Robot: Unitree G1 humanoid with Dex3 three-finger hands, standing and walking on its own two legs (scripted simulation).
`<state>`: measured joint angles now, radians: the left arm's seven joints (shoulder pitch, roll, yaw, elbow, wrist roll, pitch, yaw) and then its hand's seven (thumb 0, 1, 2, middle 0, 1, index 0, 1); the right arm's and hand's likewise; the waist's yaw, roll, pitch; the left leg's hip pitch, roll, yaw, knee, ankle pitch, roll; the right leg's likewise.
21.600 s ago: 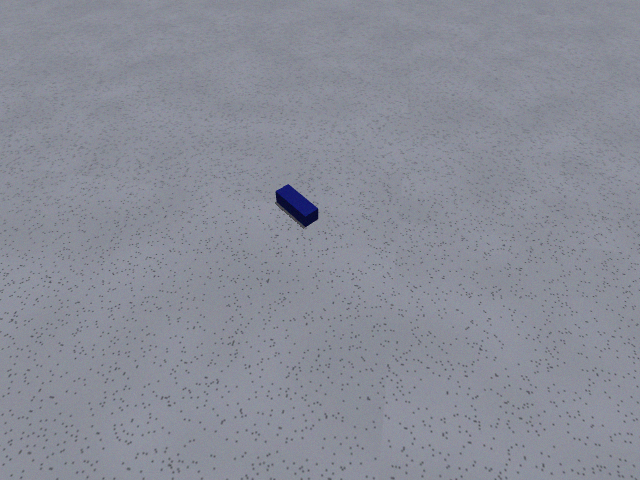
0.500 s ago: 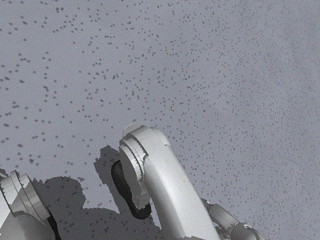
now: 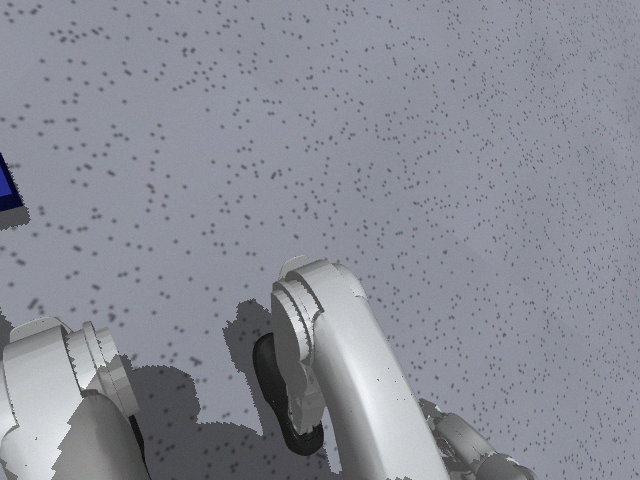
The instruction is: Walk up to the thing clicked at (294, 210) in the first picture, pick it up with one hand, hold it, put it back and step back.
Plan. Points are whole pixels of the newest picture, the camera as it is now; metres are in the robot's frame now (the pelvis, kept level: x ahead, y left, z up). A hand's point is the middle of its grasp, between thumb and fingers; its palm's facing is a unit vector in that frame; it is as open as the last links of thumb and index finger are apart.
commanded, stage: settle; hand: left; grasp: from above
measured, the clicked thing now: out of the picture +0.46 +0.35 -0.25
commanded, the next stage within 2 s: lift in 0.40 s
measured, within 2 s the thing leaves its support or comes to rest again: neither
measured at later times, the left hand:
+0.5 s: hand out of the picture +0.44 +0.34 -0.15, palm faces -0.44 -0.13 -0.89, open 9.9 cm
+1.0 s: hand out of the picture +0.38 +0.35 -0.04, palm faces -0.45 -0.16 -0.88, open 9.8 cm
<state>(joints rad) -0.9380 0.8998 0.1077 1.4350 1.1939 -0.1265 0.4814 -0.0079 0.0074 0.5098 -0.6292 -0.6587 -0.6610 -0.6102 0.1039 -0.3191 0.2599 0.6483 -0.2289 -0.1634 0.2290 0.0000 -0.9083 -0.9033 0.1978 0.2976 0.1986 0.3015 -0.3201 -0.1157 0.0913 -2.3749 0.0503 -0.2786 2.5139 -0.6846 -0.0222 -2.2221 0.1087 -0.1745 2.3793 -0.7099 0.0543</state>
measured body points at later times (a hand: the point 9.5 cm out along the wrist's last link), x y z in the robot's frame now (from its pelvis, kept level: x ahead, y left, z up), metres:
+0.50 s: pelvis -0.01 +0.00 +0.02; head +0.23 +0.10 +0.39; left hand +0.46 +0.35 -0.10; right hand +0.09 -0.26 -0.07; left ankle +0.07 +0.14 -0.27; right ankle +0.10 -0.12 -0.27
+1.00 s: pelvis -0.01 -0.01 +0.09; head +0.19 +0.08 +0.48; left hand +0.40 +0.35 +0.01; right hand +0.10 -0.26 -0.02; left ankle +0.07 +0.14 -0.27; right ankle +0.10 -0.12 -0.27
